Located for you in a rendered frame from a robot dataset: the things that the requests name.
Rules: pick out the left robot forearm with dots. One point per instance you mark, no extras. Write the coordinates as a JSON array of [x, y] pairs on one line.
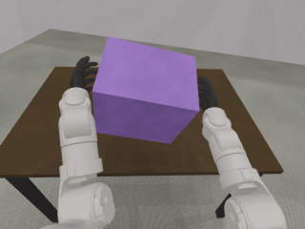
[[78, 137]]

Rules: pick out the right robot forearm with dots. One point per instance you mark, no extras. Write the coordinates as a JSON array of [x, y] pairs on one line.
[[237, 176]]

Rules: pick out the carton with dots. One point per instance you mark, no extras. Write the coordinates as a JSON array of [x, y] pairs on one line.
[[144, 92]]

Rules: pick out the robot right hand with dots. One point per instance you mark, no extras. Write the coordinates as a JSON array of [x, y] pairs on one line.
[[207, 95]]

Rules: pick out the robot left upper arm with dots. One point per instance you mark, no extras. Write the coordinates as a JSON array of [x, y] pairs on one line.
[[85, 207]]

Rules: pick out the robot right upper arm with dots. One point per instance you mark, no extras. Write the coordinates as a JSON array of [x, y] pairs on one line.
[[253, 211]]

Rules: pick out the table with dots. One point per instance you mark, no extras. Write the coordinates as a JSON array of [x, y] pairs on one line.
[[32, 148]]

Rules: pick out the robot left hand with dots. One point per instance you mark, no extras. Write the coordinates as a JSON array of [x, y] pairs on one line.
[[78, 76]]

